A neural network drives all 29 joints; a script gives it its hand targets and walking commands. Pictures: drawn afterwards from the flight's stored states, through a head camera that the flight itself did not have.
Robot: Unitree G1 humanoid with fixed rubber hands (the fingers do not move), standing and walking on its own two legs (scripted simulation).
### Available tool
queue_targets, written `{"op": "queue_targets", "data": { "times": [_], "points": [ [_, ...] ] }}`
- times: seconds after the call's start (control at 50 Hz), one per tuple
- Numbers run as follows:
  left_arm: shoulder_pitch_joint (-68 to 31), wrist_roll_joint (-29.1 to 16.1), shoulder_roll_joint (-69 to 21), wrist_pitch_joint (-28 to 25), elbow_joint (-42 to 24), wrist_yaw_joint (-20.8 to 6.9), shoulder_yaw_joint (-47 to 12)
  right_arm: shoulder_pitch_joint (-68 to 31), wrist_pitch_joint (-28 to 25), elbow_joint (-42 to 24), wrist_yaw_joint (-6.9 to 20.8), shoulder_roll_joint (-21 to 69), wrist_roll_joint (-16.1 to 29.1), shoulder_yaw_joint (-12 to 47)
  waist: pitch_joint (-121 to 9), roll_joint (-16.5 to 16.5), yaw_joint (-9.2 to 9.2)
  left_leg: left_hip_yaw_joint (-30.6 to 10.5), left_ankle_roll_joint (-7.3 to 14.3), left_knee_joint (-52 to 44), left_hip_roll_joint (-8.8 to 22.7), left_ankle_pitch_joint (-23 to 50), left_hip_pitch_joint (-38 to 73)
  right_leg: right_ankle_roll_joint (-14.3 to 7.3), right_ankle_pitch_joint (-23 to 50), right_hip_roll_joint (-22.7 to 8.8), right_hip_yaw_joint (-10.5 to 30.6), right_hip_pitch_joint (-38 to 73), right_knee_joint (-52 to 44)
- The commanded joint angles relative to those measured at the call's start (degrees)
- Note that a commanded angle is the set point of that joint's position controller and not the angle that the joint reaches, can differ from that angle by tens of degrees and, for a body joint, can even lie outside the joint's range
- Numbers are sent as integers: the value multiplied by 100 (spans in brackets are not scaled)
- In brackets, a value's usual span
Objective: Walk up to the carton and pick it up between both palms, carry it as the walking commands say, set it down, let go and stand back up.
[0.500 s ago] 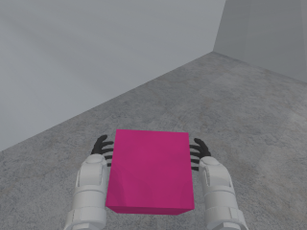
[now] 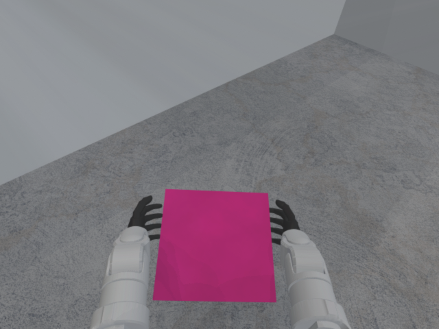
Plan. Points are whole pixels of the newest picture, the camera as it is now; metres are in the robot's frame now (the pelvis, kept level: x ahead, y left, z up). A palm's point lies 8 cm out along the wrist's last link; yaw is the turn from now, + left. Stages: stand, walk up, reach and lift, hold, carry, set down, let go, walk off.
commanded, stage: set down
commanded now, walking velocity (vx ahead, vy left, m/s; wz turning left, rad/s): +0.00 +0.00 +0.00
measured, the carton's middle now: (212, 252) +0.30 +0.05 -0.11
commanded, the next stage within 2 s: none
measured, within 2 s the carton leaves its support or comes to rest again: neither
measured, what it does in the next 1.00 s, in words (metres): lowers itself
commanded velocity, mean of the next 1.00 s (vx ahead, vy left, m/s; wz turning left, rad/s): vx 0.00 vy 0.00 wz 0.00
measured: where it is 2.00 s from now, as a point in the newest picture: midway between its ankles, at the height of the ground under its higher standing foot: outside the picture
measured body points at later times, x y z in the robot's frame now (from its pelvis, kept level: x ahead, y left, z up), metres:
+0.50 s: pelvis -0.04 +0.01 -0.05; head +0.10 +0.03 +0.38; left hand +0.30 +0.21 -0.10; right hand +0.35 -0.09 -0.10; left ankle +0.03 +0.13 -0.74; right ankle +0.00 -0.10 -0.74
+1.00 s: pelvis -0.05 +0.02 -0.12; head +0.15 +0.03 +0.29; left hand +0.33 +0.21 -0.19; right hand +0.39 -0.08 -0.19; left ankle +0.03 +0.13 -0.74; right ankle +0.00 -0.10 -0.74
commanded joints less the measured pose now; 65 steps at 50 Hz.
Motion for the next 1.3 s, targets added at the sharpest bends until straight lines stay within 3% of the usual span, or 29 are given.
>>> {"op": "queue_targets", "data": {
  "times": [0.0, 0.12, 0.3, 0.56, 0.74, 1.02, 1.28],
  "points": [
    [-2683, -1152, -4895, -444, 244, -1385, -2641, -2887, -631, -18, 1375, 5359, 1100, 2549, -2064, 123, 61, -109, 101, 182, -352, 1848, 722, 91, 1376, 104, 416, -135, -277],
    [-2852, -996, -4867, -986, 616, -1350, -2438, -3134, -1149, 257, 1272, 5147, 897, 2388, -2473, 79, 53, -99, 105, 528, -422, 1835, 115, 99, 1379, 186, 392, -682, 95],
    [-3475, -836, -4988, -1491, 815, -1317, -2494, -3720, -1594, 507, 1291, 4960, 664, 2341, -3263, -8, -55, -79, 82, 1141, -440, 1272, -834, 85, 757, 335, 255, -1813, 802],
    [-4350, -818, -5246, -1513, 806, -1314, -2572, -4583, -1563, 875, 1618, 5149, 753, 2320, -4473, -10, 37, 7, 15, 1983, -457, 681, -1830, 117, 61, 464, 75, -3479, 1734],
    [-4715, -922, -5285, -1482, 885, -1337, -2556, -4878, -1529, 972, 1644, 5143, 795, 2258, -5085, -68, -40, 40, 3, 2653, -518, 660, -2509, 163, 8, 520, -42, -4426, 2393],
    [-5014, -1278, -5143, -1595, 823, -1203, -2873, -5160, -1622, 918, 1401, 5198, 1113, 2644, -6062, -144, 67, 127, -89, 3730, -619, 1030, -3468, 264, 316, 652, -130, -5284, 3442],
    [-5533, -1412, -4713, -1706, 1083, -1074, -2600, -5606, -1723, 1183, 1046, 4981, 1188, 2505, -6210, -272, 140, 281, -121, 4502, -686, 787, -4460, 327, 129, 732, -207, -5901, 4209]
  ]
}}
